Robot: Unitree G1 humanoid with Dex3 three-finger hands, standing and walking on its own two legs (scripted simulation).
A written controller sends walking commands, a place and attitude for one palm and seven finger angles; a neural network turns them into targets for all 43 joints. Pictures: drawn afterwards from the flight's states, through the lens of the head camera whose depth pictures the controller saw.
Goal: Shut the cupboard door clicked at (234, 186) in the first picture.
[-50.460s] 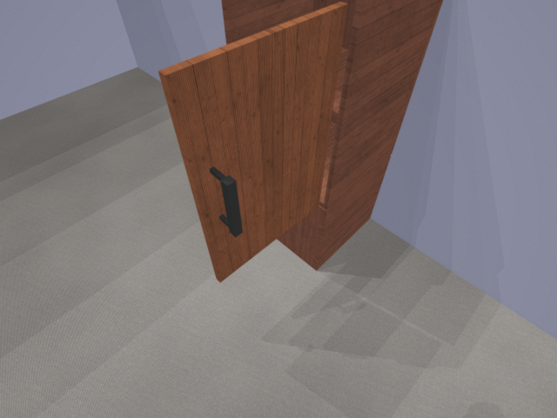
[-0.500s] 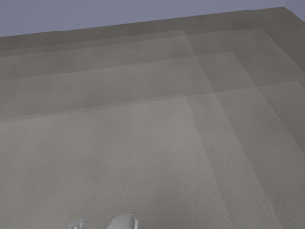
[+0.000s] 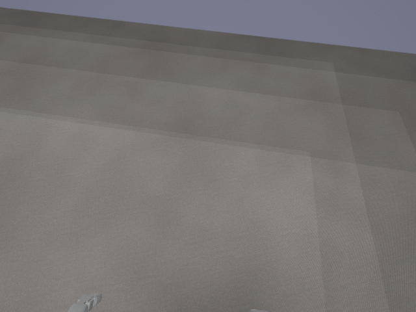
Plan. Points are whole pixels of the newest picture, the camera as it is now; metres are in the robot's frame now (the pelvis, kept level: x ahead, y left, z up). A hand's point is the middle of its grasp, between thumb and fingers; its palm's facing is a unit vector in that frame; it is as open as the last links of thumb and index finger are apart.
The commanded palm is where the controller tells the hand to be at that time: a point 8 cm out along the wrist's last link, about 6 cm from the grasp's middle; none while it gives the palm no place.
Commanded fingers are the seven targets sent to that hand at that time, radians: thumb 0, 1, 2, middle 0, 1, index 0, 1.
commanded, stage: walk to a spot facing it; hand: left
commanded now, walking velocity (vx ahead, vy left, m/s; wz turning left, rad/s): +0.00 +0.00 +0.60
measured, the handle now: out of the picture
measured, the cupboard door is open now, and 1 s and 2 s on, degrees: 32 32 32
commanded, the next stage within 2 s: turn to face it in 0.28 s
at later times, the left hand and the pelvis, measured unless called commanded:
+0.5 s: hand out of the picture +0.02 +0.22 -0.20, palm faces +0.33 -0.91 -0.24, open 7.4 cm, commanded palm none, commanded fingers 0.00 0.90 0.90 -0.20 -0.30 -0.20 -0.30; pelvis +0.08 +0.02 -0.02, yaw +17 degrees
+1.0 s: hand (117, 307) +0.15 +0.21 -0.17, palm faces +0.11 -0.97 -0.23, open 7.4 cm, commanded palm none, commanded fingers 0.00 0.90 0.90 -0.20 -0.30 -0.20 -0.30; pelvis +0.13 +0.01 +0.00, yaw +2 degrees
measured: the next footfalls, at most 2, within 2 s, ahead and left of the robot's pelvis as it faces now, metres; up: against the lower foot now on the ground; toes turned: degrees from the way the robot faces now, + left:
right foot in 0.06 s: +0.05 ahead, -0.14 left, +0.00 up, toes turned +0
left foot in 0.42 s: +0.12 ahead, +0.13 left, +0.00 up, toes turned +21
